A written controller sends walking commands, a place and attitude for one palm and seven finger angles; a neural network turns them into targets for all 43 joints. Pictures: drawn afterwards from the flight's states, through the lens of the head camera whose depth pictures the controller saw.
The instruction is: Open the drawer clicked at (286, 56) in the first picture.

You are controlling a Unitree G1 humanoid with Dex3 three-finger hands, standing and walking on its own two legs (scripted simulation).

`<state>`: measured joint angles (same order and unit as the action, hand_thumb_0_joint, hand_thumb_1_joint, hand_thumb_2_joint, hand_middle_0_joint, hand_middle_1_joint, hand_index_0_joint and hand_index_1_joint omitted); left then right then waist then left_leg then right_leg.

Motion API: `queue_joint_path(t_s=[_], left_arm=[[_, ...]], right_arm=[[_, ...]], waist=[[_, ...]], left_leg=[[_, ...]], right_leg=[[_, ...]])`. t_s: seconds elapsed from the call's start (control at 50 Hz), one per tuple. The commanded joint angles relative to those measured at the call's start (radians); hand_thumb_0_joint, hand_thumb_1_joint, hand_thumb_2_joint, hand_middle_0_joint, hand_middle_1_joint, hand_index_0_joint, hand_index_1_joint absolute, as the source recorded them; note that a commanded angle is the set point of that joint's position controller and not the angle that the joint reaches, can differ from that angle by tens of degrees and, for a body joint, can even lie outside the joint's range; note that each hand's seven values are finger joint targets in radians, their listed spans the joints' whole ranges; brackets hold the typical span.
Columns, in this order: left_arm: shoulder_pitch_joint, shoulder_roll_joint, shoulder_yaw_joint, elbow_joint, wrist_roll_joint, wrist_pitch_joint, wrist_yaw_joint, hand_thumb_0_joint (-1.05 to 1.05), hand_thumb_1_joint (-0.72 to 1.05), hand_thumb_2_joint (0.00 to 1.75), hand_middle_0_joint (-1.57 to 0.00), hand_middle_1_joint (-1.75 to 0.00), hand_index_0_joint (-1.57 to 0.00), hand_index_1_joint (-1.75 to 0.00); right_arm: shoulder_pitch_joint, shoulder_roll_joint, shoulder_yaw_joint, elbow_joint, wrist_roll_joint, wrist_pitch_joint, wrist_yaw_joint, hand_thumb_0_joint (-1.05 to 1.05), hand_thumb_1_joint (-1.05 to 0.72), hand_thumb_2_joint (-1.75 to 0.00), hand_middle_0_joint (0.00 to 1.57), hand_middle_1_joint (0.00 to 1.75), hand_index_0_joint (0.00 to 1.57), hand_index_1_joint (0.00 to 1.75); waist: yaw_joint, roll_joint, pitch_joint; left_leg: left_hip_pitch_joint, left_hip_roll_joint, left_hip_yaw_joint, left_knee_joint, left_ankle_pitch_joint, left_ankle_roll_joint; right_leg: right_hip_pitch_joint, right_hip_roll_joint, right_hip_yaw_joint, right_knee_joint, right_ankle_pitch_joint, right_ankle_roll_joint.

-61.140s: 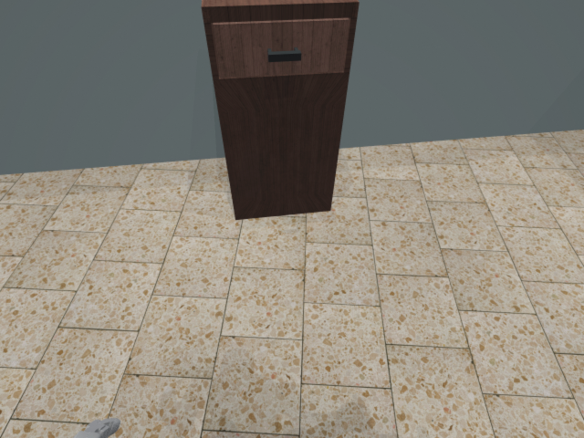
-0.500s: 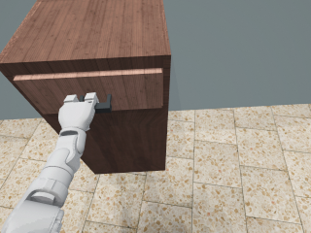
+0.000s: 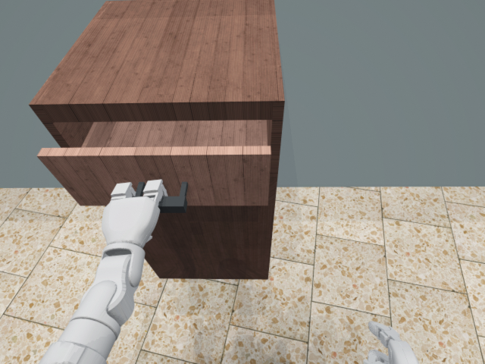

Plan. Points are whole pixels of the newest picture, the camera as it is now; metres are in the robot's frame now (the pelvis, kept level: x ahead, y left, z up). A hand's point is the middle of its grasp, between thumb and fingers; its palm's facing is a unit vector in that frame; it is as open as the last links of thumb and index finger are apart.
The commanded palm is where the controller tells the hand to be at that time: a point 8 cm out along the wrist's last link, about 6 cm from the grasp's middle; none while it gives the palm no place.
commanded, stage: pull the drawer open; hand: left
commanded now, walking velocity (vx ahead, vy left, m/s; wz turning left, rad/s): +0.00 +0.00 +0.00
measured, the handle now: (160, 195) +0.40 +0.19 +0.02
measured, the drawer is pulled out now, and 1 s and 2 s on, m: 0.08 0.20 0.29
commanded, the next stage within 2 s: none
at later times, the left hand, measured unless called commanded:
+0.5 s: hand (137, 261) +0.28 +0.21 +0.00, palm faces +0.00 -0.09 -1.00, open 5.9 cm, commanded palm +0.24 +0.20 +0.05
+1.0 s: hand (128, 297) +0.22 +0.20 +0.00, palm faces +0.01 -0.11 -0.99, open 5.9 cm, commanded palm +0.18 +0.20 +0.05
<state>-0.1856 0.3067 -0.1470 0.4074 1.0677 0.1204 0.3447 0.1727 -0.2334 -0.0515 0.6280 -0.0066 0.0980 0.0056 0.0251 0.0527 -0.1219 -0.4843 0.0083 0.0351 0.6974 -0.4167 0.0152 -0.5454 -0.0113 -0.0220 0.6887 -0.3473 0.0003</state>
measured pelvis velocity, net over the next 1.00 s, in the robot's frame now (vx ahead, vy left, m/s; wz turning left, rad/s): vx -0.01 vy -0.01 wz -0.02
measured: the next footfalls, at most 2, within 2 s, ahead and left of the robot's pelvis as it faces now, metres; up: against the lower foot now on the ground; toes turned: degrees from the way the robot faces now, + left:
none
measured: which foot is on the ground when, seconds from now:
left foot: down 0.00-1.00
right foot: down 0.00-1.00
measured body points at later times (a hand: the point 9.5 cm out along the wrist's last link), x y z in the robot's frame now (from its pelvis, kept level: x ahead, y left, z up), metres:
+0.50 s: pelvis +0.00 -0.01 +0.00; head +0.04 -0.04 +0.45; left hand +0.27 +0.21 +0.06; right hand +0.17 -0.26 -0.11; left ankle -0.05 +0.11 -0.72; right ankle -0.01 -0.12 -0.72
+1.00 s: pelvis -0.01 -0.01 +0.00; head +0.02 -0.04 +0.45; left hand +0.21 +0.21 +0.06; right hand +0.19 -0.23 -0.10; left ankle -0.05 +0.11 -0.72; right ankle -0.01 -0.12 -0.72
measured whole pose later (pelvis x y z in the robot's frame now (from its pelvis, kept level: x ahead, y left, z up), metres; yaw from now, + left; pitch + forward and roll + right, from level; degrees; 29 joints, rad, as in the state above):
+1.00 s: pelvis -0.01 -0.01 +0.00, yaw -1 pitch +8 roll +0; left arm 0.32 0.30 -0.10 -0.01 1.07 0.07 0.38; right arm 0.11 -0.21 -0.02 0.61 -0.03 0.05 0.01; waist 0.06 0.04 -0.10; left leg -0.42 0.02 0.05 0.71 -0.43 0.00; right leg -0.50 0.00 0.00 0.73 -0.37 -0.02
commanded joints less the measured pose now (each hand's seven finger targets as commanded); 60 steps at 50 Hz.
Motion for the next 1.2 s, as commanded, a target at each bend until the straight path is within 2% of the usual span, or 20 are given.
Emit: queue_joint_path(t_s=[0.0,0.04,0.06,0.08,0.14,0.28,0.32,0.38,0.4,0.44,0.5,0.56,0.6,0.7,0.82,0.84,1.02,1.04,1.1,1.18], left_arm=[[-0.175,0.112,0.038,-0.211,0.017,-0.026,0.023,0.0,0.9,0.9,-0.4,-1.35,-0.4,-1.35],[-0.089,0.119,0.051,-0.236,0.009,-0.029,0.015,0.0,0.9,0.9,-0.4,-1.35,-0.4,-1.35],[-0.09,0.083,0.018,-0.25,0.002,-0.031,0.011,0.0,0.9,0.9,-0.4,-1.35,-0.4,-1.35],[-0.074,0.114,0.053,-0.251,-0.003,-0.035,0.01,0.0,0.9,0.9,-0.4,-1.35,-0.4,-1.35],[-0.009,0.109,0.054,-0.276,-0.005,-0.042,0.006,0.0,0.9,0.9,-0.4,-1.35,-0.4,-1.35],[0.128,0.13,0.095,-0.368,-0.009,-0.055,0.023,0.0,0.9,0.9,-0.4,-1.35,-0.4,-1.35],[0.126,0.132,0.095,-0.375,-0.006,-0.054,0.027,0.0,0.9,0.9,-0.4,-1.35,-0.4,-1.35],[0.171,0.155,0.118,-0.411,-0.003,-0.056,0.04,0.0,0.9,0.9,-0.4,-1.35,-0.4,-1.35],[0.185,0.116,0.085,-0.424,-0.004,-0.055,0.041,0.0,0.9,0.9,-0.4,-1.35,-0.4,-1.35],[0.241,0.151,0.125,-0.434,-0.007,-0.056,0.045,0.0,0.9,0.9,-0.4,-1.35,-0.4,-1.35],[0.25,0.123,0.098,-0.451,-0.005,-0.051,0.051,0.0,0.9,0.9,-0.4,-1.35,-0.4,-1.35],[0.282,0.145,0.122,-0.483,0.002,-0.052,0.058,0.0,0.9,0.9,-0.4,-1.35,-0.4,-1.35],[0.283,0.105,0.083,-0.493,0.002,-0.049,0.059,0.0,0.9,0.9,-0.4,-1.35,-0.4,-1.35],[0.375,0.094,0.075,-0.549,0.002,-0.05,0.06,0.0,0.9,0.9,-0.4,-1.35,-0.4,-1.35],[0.445,0.106,0.091,-0.582,0.003,-0.052,0.063,0.0,0.9,0.9,-0.4,-1.35,-0.4,-1.35],[0.451,0.136,0.124,-0.59,0.003,-0.056,0.065,0.0,0.9,0.9,-0.4,-1.35,-0.4,-1.35],[0.581,0.111,0.101,-0.664,0.005,-0.067,0.081,0.0,0.9,0.9,-0.4,-1.35,-0.4,-1.35],[0.604,0.129,0.126,-0.65,0.001,-0.065,0.082,0.0,0.9,0.9,-0.4,-1.35,-0.4,-1.35],[0.604,0.098,0.09,-0.68,0.007,-0.065,0.085,0.0,0.9,0.9,-0.4,-1.35,-0.4,-1.35],[0.661,0.125,0.125,-0.687,0.002,-0.073,0.093,0.0,0.9,0.9,-0.4,-1.35,-0.4,-1.35]], right_arm=[[-0.022,-0.122,-0.036,-0.115,-0.006,-0.038,-0.017,0.0,-0.9,-0.9,0.2,0.3,0.2,0.3],[-0.035,-0.12,-0.032,-0.129,-0.005,-0.039,-0.015,0.0,-0.9,-0.9,0.2,0.3,0.2,0.3],[-0.041,-0.116,-0.029,-0.131,-0.007,-0.042,-0.014,0.0,-0.9,-0.9,0.2,0.3,0.2,0.3],[-0.039,-0.116,-0.033,-0.127,-0.005,-0.042,-0.016,0.0,-0.9,-0.9,0.2,0.3,0.2,0.3],[-0.057,-0.118,-0.028,-0.139,-0.006,-0.049,-0.014,0.0,-0.9,-0.9,0.2,0.3,0.2,0.3],[-0.077,-0.111,-0.028,-0.147,-0.012,-0.066,-0.01,0.0,-0.9,-0.9,0.2,0.3,0.2,0.3],[-0.085,-0.112,-0.025,-0.142,-0.012,-0.07,-0.012,0.0,-0.9,-0.9,0.2,0.3,0.2,0.3],[-0.097,-0.11,-0.024,-0.143,-0.014,-0.073,-0.014,0.0,-0.9,-0.9,0.2,0.3,0.2,0.3],[-0.102,-0.106,-0.022,-0.147,-0.015,-0.078,-0.012,0.0,-0.9,-0.9,0.2,0.3,0.2,0.3],[-0.108,-0.111,-0.023,-0.146,-0.014,-0.08,-0.014,0.0,-0.9,-0.9,0.2,0.3,0.2,0.3],[-0.122,-0.105,-0.018,-0.148,-0.016,-0.086,-0.014,0.0,-0.9,-0.9,0.2,0.3,0.2,0.3],[-0.13,-0.104,-0.017,-0.151,-0.018,-0.089,-0.015,0.0,-0.9,-0.9,0.2,0.3,0.2,0.3],[-0.133,-0.099,-0.017,-0.149,-0.017,-0.092,-0.011,0.0,-0.9,-0.9,0.2,0.3,0.2,0.3],[-0.146,-0.094,-0.012,-0.162,-0.022,-0.098,-0.005,0.0,-0.9,-0.9,0.2,0.3,0.2,0.3],[-0.16,-0.088,-0.006,-0.167,-0.022,-0.099,-0.001,0.0,-0.9,-0.9,0.2,0.3,0.2,0.3],[-0.165,-0.091,-0.005,-0.169,-0.023,-0.098,-0.005,0.0,-0.9,-0.9,0.2,0.3,0.2,0.3],[-0.174,-0.079,0.001,-0.175,-0.027,-0.105,0.006,0.0,-0.9,-0.9,0.2,0.3,0.2,0.3],[-0.175,-0.079,0.002,-0.176,-0.025,-0.105,0.005,0.0,-0.9,-0.9,0.2,0.3,0.2,0.3],[-0.177,-0.077,0.004,-0.182,-0.03,-0.106,0.009,0.0,-0.9,-0.9,0.2,0.3,0.2,0.3],[-0.179,-0.076,0.005,-0.182,-0.03,-0.107,0.009,0.0,-0.9,-0.9,0.2,0.3,0.2,0.3]], waist=[[0.0,-0.039,-0.292],[0.017,-0.029,-0.31],[0.009,-0.026,-0.304],[0.011,-0.056,-0.294],[0.015,-0.074,-0.27],[0.032,-0.066,-0.27],[0.023,-0.08,-0.238],[0.035,-0.05,-0.248],[0.032,-0.058,-0.24],[0.045,-0.055,-0.243],[0.038,-0.058,-0.214],[0.047,-0.044,-0.225],[0.037,-0.052,-0.209],[0.047,-0.059,-0.213],[0.051,-0.063,-0.169],[0.058,-0.055,-0.172],[0.068,-0.023,-0.176],[0.069,-0.042,-0.164],[0.063,-0.047,-0.151],[0.072,-0.047,-0.156]], left_leg=[[0.167,-0.009,-0.016,-0.044,0.602,-0.001],[0.173,-0.01,-0.014,-0.043,0.638,-0.004],[0.171,-0.012,-0.011,-0.041,0.626,0.0],[0.161,-0.013,-0.01,-0.042,0.606,0.001],[0.143,-0.015,-0.009,-0.047,0.585,0.001],[0.137,-0.019,0.001,-0.046,0.568,0.002],[0.121,-0.023,0.003,-0.052,0.519,0.002],[0.123,-0.027,0.007,-0.054,0.507,0.0],[0.125,-0.026,0.007,-0.054,0.506,0.002],[0.125,-0.027,0.006,-0.057,0.518,-0.004],[0.114,-0.029,0.007,-0.057,0.479,-0.001],[0.13,-0.025,0.004,-0.058,0.496,-0.003],[0.133,-0.024,0.002,-0.057,0.485,-0.004],[0.138,-0.025,0.001,-0.052,0.484,-0.002],[0.126,-0.026,-0.001,-0.054,0.447,-0.004],[0.127,-0.025,-0.002,-0.057,0.451,-0.006],[0.13,-0.024,-0.005,-0.041,0.464,-0.009],[0.123,-0.023,-0.009,-0.042,0.46,-0.012],[0.116,-0.022,-0.009,-0.035,0.433,-0.005],[0.107,-0.025,-0.008,-0.032,0.413,-0.009]], right_leg=[[0.186,0.04,-0.024,-0.026,0.425,-0.045],[0.216,0.04,-0.02,-0.021,0.459,-0.047],[0.212,0.035,-0.019,-0.023,0.465,-0.043],[0.221,0.038,-0.018,-0.025,0.469,-0.042],[0.227,0.038,-0.012,-0.029,0.466,-0.041],[0.251,0.034,-0.002,-0.022,0.5,-0.039],[0.239,0.033,0.002,-0.03,0.478,-0.037],[0.253,0.033,0.009,-0.026,0.478,-0.04],[0.244,0.031,0.005,-0.03,0.476,-0.037],[0.261,0.034,0.009,-0.028,0.486,-0.04],[0.241,0.033,0.008,-0.03,0.457,-0.037],[0.238,0.035,0.009,-0.026,0.444,-0.039],[0.22,0.037,0.002,-0.027,0.425,-0.038],[0.224,0.038,0.005,-0.024,0.421,-0.037],[0.215,0.039,0.01,-0.028,0.399,-0.039],[0.222,0.042,0.017,-0.03,0.402,-0.042],[0.21,0.041,0.018,-0.01,0.401,-0.043],[0.211,0.045,0.019,-0.013,0.397,-0.044],[0.186,0.042,0.016,-0.01,0.371,-0.041],[0.196,0.042,0.028,-0.005,0.379,-0.043]])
